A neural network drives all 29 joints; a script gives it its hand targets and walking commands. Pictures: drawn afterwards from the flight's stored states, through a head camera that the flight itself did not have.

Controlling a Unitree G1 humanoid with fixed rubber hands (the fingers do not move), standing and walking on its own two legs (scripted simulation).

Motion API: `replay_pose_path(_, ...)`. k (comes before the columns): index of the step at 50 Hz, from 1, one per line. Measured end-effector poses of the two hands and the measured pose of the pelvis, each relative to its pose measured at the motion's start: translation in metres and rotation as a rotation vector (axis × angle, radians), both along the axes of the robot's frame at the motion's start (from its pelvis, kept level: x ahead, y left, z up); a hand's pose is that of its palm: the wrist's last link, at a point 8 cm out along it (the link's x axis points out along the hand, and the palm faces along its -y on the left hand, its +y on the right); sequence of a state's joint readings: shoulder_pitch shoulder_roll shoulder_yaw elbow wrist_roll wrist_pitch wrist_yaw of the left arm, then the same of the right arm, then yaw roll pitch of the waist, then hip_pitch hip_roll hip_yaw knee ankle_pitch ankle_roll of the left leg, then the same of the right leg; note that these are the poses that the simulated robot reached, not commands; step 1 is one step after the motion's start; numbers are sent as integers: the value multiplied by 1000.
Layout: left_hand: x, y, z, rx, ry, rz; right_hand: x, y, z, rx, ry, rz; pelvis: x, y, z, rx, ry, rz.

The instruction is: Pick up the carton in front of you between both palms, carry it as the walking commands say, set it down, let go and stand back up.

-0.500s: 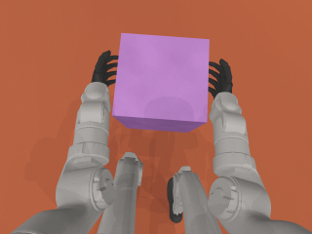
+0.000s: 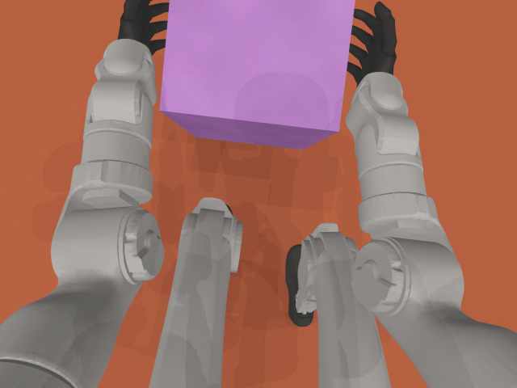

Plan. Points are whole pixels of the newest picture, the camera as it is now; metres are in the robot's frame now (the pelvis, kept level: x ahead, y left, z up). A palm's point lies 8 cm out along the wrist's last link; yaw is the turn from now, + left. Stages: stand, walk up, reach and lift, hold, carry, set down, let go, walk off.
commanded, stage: set down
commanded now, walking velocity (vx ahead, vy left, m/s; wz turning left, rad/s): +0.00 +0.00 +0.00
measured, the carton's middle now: (256, 70) +0.51 +0.11 -0.21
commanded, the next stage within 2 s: none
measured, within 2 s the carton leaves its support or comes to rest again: rests again in 1.50 s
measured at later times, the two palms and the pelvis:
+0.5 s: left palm (152, 55) +0.52 +0.28 -0.26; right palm (329, 82) +0.54 -0.02 -0.25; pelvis -0.01 +0.00 -0.08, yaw -2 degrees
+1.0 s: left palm (151, 58) +0.51 +0.28 -0.26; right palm (330, 85) +0.54 -0.03 -0.27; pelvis -0.03 +0.00 -0.10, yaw -2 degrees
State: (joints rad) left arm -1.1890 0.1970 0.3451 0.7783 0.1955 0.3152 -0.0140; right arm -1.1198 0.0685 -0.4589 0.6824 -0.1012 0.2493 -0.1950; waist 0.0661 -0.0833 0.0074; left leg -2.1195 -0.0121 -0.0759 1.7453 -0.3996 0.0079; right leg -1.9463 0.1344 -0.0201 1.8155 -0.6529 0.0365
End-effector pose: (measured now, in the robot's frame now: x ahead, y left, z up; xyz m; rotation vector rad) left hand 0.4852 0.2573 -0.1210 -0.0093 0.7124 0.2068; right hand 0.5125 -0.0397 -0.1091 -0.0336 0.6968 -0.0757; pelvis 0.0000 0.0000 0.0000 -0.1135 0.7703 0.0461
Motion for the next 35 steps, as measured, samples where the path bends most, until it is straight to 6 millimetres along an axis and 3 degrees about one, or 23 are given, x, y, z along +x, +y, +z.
replay_pose_path(21, 26, 20, -126, 31, 60, -32, 24, 19, -130, -6, 58, 23, -14, 3, -74, 0, -80, -40)
replay_pose_path(27, 33, 22, -137, 36, 69, -36, 26, 18, -148, 0, 68, 40, -13, 4, -86, 13, -114, -53)
replay_pose_path(35, 33, 23, -136, 34, 70, -33, 27, 18, -152, 5, 68, 71, -16, 0, -95, 24, -140, -64)
